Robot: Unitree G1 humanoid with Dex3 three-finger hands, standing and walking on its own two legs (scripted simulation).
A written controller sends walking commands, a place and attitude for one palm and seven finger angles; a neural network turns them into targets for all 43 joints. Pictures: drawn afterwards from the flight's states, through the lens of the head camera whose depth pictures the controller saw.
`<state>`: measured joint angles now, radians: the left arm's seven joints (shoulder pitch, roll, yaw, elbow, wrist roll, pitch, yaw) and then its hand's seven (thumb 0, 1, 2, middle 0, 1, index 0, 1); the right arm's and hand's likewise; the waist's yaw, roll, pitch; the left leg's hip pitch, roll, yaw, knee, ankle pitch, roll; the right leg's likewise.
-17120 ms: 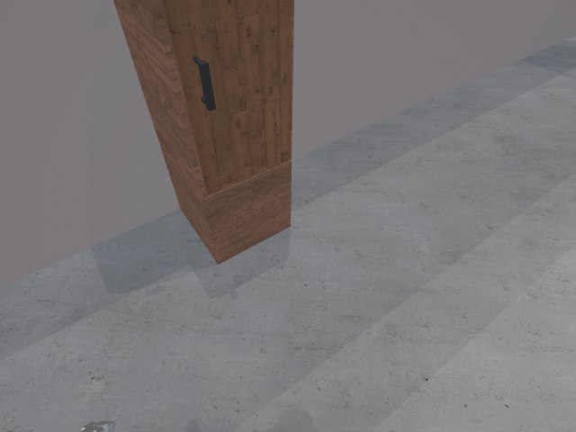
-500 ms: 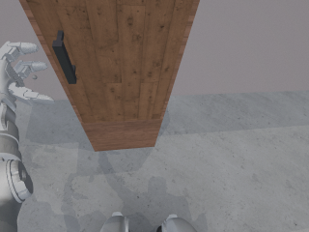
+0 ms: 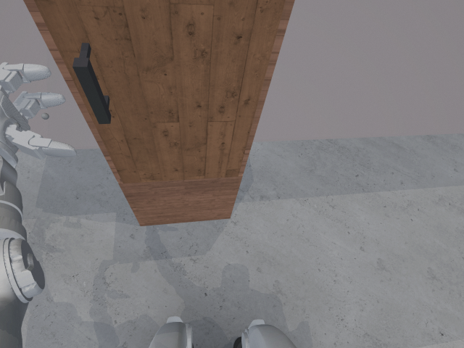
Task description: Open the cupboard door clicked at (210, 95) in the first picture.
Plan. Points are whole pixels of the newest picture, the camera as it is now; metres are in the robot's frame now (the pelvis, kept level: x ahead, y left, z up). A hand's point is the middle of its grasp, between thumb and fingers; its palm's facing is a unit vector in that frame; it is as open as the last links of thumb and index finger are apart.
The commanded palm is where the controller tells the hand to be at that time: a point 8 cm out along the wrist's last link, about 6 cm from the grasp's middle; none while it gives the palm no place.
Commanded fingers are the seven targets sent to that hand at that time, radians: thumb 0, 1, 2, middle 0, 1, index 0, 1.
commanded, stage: slide the fingers in behind the handle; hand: left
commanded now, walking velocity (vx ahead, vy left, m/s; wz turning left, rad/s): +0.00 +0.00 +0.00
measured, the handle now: (95, 86) +0.52 +0.22 +0.10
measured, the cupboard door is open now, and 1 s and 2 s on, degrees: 0 0 0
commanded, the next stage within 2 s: close the thumb around the handle in 1.52 s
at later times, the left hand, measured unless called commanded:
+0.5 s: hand (68, 115) +0.47 +0.25 +0.08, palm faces +0.11 -0.99 +0.00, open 14.1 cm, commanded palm +0.45 +0.28 +0.09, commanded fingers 0.00 -0.50 0.30 -0.30 -1.20 -0.30 -1.20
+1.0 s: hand (90, 116) +0.47 +0.22 +0.09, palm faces +0.10 -0.99 +0.02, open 14.2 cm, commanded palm +0.45 +0.25 +0.09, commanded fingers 0.00 -0.50 0.30 -0.30 -1.20 -0.30 -1.20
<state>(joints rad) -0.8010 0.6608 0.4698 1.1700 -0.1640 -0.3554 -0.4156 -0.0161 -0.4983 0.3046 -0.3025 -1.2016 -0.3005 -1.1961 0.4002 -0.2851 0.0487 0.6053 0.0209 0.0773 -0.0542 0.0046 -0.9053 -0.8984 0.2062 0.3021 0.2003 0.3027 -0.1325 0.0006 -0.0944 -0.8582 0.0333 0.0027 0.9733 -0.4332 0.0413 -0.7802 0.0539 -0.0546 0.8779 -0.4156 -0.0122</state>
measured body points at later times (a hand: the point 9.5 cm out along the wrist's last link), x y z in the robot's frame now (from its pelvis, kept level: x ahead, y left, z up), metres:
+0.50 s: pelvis +0.00 +0.00 +0.00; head +0.10 +0.03 +0.44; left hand +0.46 +0.31 +0.09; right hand +0.03 -0.27 -0.11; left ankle +0.01 +0.09 -0.68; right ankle +0.00 -0.12 -0.68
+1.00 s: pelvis +0.00 -0.01 +0.00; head +0.10 +0.02 +0.44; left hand +0.46 +0.27 +0.09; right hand +0.04 -0.27 -0.11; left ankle +0.01 +0.09 -0.68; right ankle +0.00 -0.12 -0.68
